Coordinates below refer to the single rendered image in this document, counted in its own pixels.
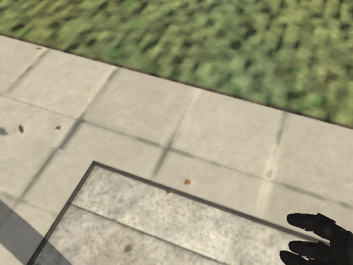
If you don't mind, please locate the robot right hand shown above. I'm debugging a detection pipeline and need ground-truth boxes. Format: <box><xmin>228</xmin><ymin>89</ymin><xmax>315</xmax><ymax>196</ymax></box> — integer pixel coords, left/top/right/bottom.
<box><xmin>280</xmin><ymin>213</ymin><xmax>353</xmax><ymax>265</ymax></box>

